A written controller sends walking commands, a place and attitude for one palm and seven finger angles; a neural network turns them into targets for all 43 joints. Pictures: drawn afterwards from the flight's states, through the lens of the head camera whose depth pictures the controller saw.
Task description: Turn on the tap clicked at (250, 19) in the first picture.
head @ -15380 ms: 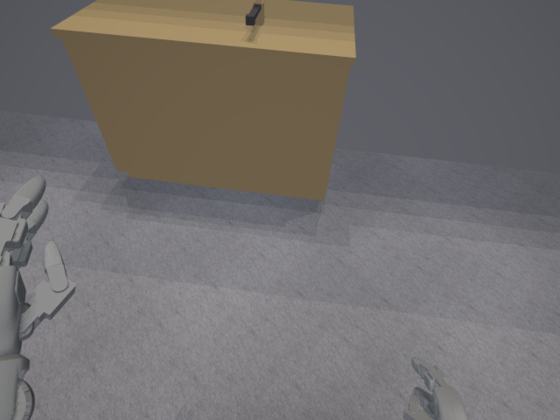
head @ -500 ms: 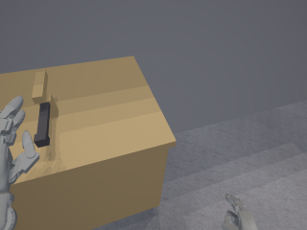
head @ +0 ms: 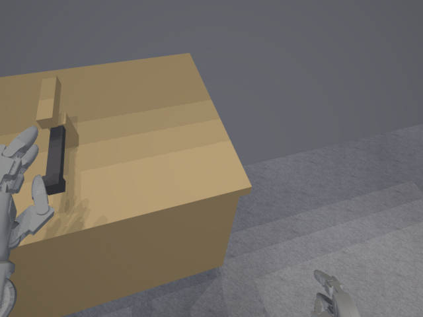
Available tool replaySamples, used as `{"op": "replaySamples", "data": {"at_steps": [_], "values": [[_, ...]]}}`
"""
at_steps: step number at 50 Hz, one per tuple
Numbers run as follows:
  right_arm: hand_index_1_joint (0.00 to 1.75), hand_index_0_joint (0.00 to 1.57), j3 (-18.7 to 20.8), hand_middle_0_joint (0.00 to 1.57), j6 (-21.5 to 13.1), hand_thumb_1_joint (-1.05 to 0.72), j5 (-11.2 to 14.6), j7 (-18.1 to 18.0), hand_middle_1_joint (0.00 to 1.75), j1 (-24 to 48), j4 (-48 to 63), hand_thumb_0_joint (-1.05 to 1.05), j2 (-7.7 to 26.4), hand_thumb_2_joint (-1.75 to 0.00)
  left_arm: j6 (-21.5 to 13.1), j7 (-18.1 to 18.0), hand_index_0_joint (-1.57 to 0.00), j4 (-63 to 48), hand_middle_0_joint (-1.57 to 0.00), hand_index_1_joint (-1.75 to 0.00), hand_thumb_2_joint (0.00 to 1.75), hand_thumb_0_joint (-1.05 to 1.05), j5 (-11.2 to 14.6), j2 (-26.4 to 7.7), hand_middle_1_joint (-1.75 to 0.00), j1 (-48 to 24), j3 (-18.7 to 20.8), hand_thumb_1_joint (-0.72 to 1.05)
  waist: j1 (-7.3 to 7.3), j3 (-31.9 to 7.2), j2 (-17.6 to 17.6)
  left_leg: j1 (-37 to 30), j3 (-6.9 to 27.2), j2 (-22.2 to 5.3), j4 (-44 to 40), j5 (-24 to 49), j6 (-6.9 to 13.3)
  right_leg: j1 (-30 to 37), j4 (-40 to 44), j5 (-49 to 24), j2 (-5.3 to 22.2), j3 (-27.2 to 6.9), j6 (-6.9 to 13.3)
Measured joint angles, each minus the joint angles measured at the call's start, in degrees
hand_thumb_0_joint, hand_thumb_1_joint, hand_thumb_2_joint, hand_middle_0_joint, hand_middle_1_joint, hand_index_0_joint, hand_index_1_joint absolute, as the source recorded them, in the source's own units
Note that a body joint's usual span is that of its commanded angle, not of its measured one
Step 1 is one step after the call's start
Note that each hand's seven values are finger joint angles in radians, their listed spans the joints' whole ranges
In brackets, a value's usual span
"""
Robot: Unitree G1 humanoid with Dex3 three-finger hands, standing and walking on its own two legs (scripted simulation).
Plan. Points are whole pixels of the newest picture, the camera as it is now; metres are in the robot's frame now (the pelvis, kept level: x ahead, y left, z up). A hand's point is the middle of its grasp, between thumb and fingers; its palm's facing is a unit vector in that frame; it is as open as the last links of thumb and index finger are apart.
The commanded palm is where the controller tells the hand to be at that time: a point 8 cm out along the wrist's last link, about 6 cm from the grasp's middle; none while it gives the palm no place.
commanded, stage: look again from close up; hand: left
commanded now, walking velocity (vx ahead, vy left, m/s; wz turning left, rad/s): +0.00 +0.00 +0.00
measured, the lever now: (53, 184) +0.30 +0.32 +0.07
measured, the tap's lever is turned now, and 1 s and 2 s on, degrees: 0 0 0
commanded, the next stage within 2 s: come to a stop and stand still in 0.10 s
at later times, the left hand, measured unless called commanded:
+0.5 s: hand (20, 211) +0.21 +0.28 +0.15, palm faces +0.38 -0.85 -0.37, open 7.4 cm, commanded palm +0.15 +0.31 +0.18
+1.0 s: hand out of the picture +0.23 +0.34 +0.21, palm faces +0.50 -0.73 -0.46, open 7.4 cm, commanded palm +0.13 +0.32 +0.18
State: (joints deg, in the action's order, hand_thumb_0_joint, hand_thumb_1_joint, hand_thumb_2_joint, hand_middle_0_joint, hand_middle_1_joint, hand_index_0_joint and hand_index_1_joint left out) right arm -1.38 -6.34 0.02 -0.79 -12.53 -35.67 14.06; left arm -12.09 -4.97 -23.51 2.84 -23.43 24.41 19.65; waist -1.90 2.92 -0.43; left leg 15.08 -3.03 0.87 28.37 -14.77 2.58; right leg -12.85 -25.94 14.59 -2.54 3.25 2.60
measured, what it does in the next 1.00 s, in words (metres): shifts its weight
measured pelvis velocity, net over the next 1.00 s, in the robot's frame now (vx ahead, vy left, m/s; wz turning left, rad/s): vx -0.03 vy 0.04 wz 0.01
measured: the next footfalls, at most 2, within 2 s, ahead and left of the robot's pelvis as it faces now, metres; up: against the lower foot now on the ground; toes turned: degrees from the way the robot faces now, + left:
none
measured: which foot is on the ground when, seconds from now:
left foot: down 0.00-1.00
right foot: down 0.00-1.00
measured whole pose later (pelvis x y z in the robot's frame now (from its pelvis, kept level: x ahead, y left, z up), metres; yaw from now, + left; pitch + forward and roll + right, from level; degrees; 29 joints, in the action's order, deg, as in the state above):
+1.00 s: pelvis -0.03 +0.04 +0.00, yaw +1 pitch +0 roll -2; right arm -0.8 -6.9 -0.2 0.6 -12.0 -33.6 11.6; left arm -13.4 -3.2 -18.7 -0.1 -31.3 4.9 27.5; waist -4.2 5.7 -2.1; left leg 17.2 -3.9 3.4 30.3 -13.4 5.5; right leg -15.2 -28.9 13.7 0.3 3.0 0.5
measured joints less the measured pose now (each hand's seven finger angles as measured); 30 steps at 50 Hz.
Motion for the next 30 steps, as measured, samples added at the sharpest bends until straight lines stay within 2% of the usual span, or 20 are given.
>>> {"op": "replaySamples", "data": {"at_steps": [4, 9, 13, 22, 30], "values": [[0.3, 0.21, 0.52, 0.2, -0.07, -0.9, 0.31, 0.33, 0.3, 1.26, 0.86, 0.02, 0.27, -0.9, 0.92, -0.93, -0.21, -1.79, -0.22, -0.3, 0.9, 0.02, 0.43, -0.39, -0.31, -1.39, 1.62, 0.89, 0.13, 1.12, -0.71, -0.08, 0.33, 0.23, 0.35, -0.28, 0.24, 0.36, -0.02, 0.21, 0.22, 0.33, -0.22], [0.3, 0.2, 0.87, 0.2, 0.04, -0.9, 0.53, 0.79, 0.3, 3.03, 2.34, 0.02, -0.14, -0.9, -0.2, -1.21, -0.21, -5.95, -0.21, -0.3, 0.9, 0.02, 0.65, -0.41, -0.3, 0.07, 2.61, 0.89, 0.45, 0.88, -0.84, -0.15, 0.1, 0.58, 0.49, -0.56, 0.74, 0.44, -0.07, 0.35, 0.57, 0.1, -0.79], [0.3, 0.2, 0.65, 0.2, 1.01, -0.9, 0.66, 0.55, 0.3, 3.83, 3.19, 0.02, -0.91, -0.9, -0.14, -0.68, -0.21, -5.78, -0.21, -0.3, 0.9, 0.02, 0.52, -0.22, -0.3, 1.0, 2.45, 0.89, 0.29, 0.1, -0.41, -0.38, -0.22, 0.77, 0.36, -0.6, 1.17, 0.7, 0.27, 0.15, 0.77, -0.22, -1.28], [0.3, 0.21, -1.05, 0.21, 2.34, -0.9, 0.52, -0.12, 0.3, 3.05, 3.83, 0.01, -2.71, -0.9, 3.25, -0.41, -0.21, -3.37, -0.21, -0.3, 0.9, 0.02, 0.04, 2.09, -0.3, -0.62, 0.75, 0.89, -0.58, -0.25, -0.13, -0.99, -0.42, 1.12, -0.43, 0.24, 1.99, 1.71, 1.94, -1.27, 1.09, -0.4, -2.06], [0.3, 0.21, -1.5, 0.21, 2.31, -0.9, 0.24, -0.2, 0.3, 1.47, 3.57, 0.01, -3.09, -0.9, 3.31, -0.46, -0.21, -4.75, -0.21, -0.3, 0.9, 0.02, -0.22, 2.1, -0.3, -0.72, 0.39, 0.89, -0.12, -0.27, -0.23, -0.87, -0.65, 1.46, -0.57, 0.8, 2.62, 1.77, 2.48, -2.15, 1.45, -0.57, -2.65]]}}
